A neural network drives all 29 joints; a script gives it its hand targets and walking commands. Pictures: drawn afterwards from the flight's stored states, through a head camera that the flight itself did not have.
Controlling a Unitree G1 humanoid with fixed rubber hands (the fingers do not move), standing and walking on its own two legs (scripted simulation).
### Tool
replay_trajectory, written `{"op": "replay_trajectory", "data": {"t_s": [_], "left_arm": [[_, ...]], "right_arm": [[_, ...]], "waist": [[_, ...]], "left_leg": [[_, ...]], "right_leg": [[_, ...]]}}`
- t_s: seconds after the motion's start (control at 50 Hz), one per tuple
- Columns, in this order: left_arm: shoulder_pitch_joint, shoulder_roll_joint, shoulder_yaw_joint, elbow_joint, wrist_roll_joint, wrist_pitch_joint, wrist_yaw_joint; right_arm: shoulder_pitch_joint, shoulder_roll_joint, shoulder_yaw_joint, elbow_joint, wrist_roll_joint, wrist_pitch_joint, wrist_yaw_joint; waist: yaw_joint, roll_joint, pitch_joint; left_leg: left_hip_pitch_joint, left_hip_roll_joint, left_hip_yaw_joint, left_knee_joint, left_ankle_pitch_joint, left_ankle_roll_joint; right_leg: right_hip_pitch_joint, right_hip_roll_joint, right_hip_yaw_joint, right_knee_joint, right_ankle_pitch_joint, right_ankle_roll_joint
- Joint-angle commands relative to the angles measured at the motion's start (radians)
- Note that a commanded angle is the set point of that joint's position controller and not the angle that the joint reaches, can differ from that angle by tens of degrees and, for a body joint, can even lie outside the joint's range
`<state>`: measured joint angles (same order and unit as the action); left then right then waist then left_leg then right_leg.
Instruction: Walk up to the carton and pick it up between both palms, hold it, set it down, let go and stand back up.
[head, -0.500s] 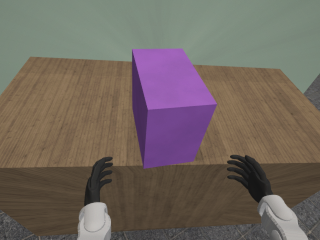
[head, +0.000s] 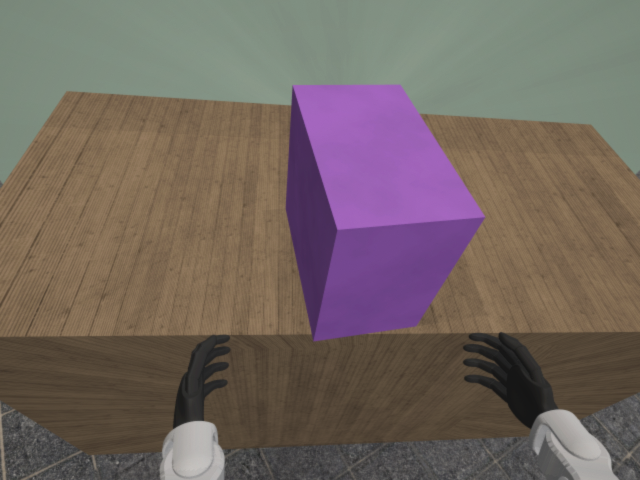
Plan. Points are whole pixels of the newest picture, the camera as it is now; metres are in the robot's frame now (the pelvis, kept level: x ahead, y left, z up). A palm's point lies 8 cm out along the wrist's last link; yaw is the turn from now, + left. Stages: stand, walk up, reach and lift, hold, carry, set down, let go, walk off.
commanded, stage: set down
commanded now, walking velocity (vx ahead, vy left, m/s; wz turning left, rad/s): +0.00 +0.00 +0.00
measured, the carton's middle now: (357, 211) +0.47 -0.02 +0.06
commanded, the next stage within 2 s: let go in 1.76 s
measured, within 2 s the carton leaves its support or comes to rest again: neither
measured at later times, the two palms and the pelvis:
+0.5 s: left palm (205, 432) +0.18 +0.16 -0.06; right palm (536, 405) +0.23 -0.26 -0.02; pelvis +0.02 -0.02 +0.00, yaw +0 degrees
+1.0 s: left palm (193, 446) +0.17 +0.17 -0.09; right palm (519, 435) +0.20 -0.25 -0.06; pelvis +0.02 -0.02 +0.00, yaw +0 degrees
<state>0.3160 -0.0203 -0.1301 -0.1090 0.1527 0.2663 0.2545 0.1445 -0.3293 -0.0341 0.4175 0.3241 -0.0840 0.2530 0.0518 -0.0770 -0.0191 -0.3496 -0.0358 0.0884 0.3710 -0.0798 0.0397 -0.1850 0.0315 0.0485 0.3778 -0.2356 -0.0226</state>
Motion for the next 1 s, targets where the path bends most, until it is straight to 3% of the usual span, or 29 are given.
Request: {"op": "replay_trajectory", "data": {"t_s": [0.0, 0.02, 0.04, 0.08, 0.1, 0.14, 0.16, 0.22, 0.3, 0.32, 0.38, 0.5, 0.6, 0.62, 0.76, 0.92, 0.98], "left_arm": [[-0.078, -0.044, -0.109, 0.006, -0.080, -0.080, 0.002], [-0.053, -0.047, -0.106, 0.079, -0.072, -0.072, -0.012], [-0.049, -0.039, -0.095, 0.033, -0.074, -0.082, -0.009], [-0.037, -0.024, -0.081, 0.083, -0.059, -0.076, -0.030], [-0.047, -0.019, -0.074, 0.025, -0.065, -0.092, -0.023], [-0.072, -0.003, -0.056, 0.114, -0.063, -0.092, -0.041], [-0.074, 0.014, -0.043, 0.077, -0.069, -0.105, -0.038], [-0.090, 0.063, 0.010, 0.170, -0.064, -0.117, -0.065], [-0.083, 0.112, 0.064, 0.201, -0.077, -0.153, -0.093], [-0.080, 0.108, 0.065, 0.224, -0.072, -0.157, -0.100], [-0.074, 0.148, 0.107, 0.259, -0.080, -0.185, -0.122], [-0.049, 0.167, 0.140, 0.345, -0.090, -0.224, -0.153], [-0.060, 0.172, 0.121, 0.334, -0.096, -0.242, -0.149], [-0.062, 0.167, 0.116, 0.406, -0.091, -0.231, -0.151], [-0.123, 0.183, 0.084, 0.411, -0.123, -0.229, -0.136], [-0.146, 0.222, 0.103, 0.508, -0.125, -0.221, -0.158], [-0.136, 0.242, 0.116, 0.492, -0.139, -0.224, -0.170]], "right_arm": [[-0.037, -0.280, -0.117, -0.032, -0.060, -0.063, 0.029], [-0.014, -0.265, -0.102, 0.015, -0.067, -0.057, 0.022], [-0.007, -0.271, -0.098, -0.015, -0.062, -0.066, 0.022], [0.013, -0.250, -0.077, 0.017, -0.076, -0.058, 0.007], [0.000, -0.252, -0.082, -0.032, -0.071, -0.067, 0.006], [0.007, -0.218, -0.070, 0.014, -0.095, -0.060, -0.009], [0.005, -0.219, -0.066, -0.002, -0.094, -0.067, -0.011], [0.015, -0.157, -0.020, 0.008, -0.120, -0.064, -0.046], [0.045, -0.115, 0.013, -0.003, -0.134, -0.078, -0.082], [0.060, -0.116, 0.008, 0.032, -0.142, -0.076, -0.090], [0.078, -0.080, 0.037, 0.018, -0.147, -0.091, -0.121], [0.115, -0.062, 0.041, 0.089, -0.166, -0.110, -0.152], [0.090, -0.047, 0.030, 0.123, -0.171, -0.127, -0.144], [0.078, -0.048, 0.024, 0.176, -0.186, -0.117, -0.140], [0.006, -0.020, 0.001, 0.157, -0.213, -0.127, -0.134], [-0.005, 0.017, 0.000, 0.237, -0.250, -0.123, -0.159], [0.003, 0.022, 0.003, 0.235, -0.252, -0.132, -0.177]], "waist": [[-0.065, 0.017, -0.133], [-0.067, 0.010, -0.103], [-0.061, 0.004, -0.122], [-0.064, 0.005, -0.089], [-0.048, 0.010, -0.115], [-0.054, 0.007, -0.094], [-0.039, 0.012, -0.115], [-0.018, -0.008, -0.069], [-0.001, -0.025, -0.090], [-0.017, -0.010, -0.079], [-0.014, -0.037, -0.089], [-0.031, -0.009, -0.098], [-0.034, 0.052, -0.103], [-0.029, 0.049, -0.079], [-0.020, 0.042, -0.070], [-0.020, 0.046, -0.038], [-0.018, 0.033, -0.062]], "left_leg": [[0.554, 0.193, -0.291, -0.062, -0.328, -0.061], [0.549, 0.186, -0.285, -0.054, -0.326, -0.053], [0.558, 0.184, -0.279, -0.050, -0.289, -0.052], [0.558, 0.170, -0.256, -0.048, -0.258, -0.048], [0.567, 0.169, -0.254, -0.051, -0.234, -0.051], [0.546, 0.158, -0.234, -0.044, -0.261, -0.045], [0.542, 0.157, -0.227, -0.038, -0.220, -0.049], [0.501, 0.130, -0.158, -0.029, -0.149, -0.032], [0.487, 0.105, -0.104, -0.021, -0.050, -0.024], [0.498, 0.102, -0.107, -0.023, -0.048, -0.027], [0.477, 0.083, -0.089, -0.014, 0.004, -0.022], [0.502, 0.072, -0.082, -0.011, 0.086, -0.034], [0.563, 0.099, -0.113, -0.020, 0.076, -0.051], [0.565, 0.106, -0.117, -0.025, 0.041, -0.049], [0.536, 0.121, -0.128, -0.040, -0.080, -0.043], [0.498, 0.108, -0.100, -0.027, -0.112, -0.032], [0.504, 0.107, -0.099, -0.011, -0.058, -0.030]], "right_leg": [[-0.293, -0.046, 0.000, -0.081, -0.043, -0.015], [-0.306, -0.054, 0.005, -0.081, -0.049, -0.015], [-0.298, -0.050, 0.004, -0.076, -0.028, -0.014], [-0.284, -0.056, 0.016, -0.095, -0.025, -0.013], [-0.279, -0.050, 0.014, -0.096, -0.014, -0.012], [-0.281, -0.060, 0.026, -0.106, -0.051, -0.007], [-0.275, -0.057, 0.024, -0.099, -0.032, -0.007], [-0.255, -0.072, 0.048, -0.126, -0.034, 0.004], [-0.204, -0.080, 0.067, -0.136, 0.041, 0.016], [-0.203, -0.078, 0.063, -0.139, 0.051, 0.012], [-0.170, -0.085, 0.072, -0.134, 0.159, 0.022], [-0.151, -0.081, 0.054, -0.132, 0.266, 0.024], [-0.214, -0.057, 0.019, -0.149, 0.115, 0.002], [-0.243, -0.052, 0.013, -0.158, 0.040, -0.005], [-0.283, -0.055, 0.006, -0.158, -0.104, -0.012], [-0.293, -0.068, 0.020, -0.151, -0.114, -0.007], [-0.272, -0.069, 0.020, -0.141, -0.045, -0.005]]}}
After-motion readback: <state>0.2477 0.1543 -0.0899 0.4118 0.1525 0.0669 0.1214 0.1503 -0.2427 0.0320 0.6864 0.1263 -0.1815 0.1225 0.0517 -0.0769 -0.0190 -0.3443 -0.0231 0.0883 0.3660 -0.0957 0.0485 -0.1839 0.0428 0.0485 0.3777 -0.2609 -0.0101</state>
